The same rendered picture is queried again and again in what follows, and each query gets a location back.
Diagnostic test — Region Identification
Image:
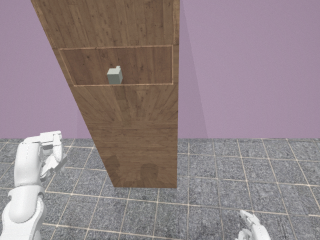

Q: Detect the drawer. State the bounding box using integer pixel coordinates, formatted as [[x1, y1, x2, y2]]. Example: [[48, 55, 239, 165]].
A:
[[60, 44, 172, 85]]

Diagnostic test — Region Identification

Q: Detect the cabinet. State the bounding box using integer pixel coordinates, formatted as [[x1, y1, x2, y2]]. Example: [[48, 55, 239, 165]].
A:
[[30, 0, 180, 188]]

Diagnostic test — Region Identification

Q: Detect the left robot forearm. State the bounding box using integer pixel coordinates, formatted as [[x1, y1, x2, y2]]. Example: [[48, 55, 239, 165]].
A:
[[0, 184, 47, 240]]

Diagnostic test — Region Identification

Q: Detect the robot left hand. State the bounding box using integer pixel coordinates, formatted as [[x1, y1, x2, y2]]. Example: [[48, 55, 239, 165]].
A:
[[14, 131, 68, 188]]

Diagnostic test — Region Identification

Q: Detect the robot right hand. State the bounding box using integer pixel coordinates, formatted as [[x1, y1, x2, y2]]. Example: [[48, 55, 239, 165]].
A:
[[235, 210, 271, 240]]

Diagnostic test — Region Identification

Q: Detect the handle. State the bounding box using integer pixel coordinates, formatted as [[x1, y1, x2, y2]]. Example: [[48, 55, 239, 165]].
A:
[[107, 66, 123, 85]]

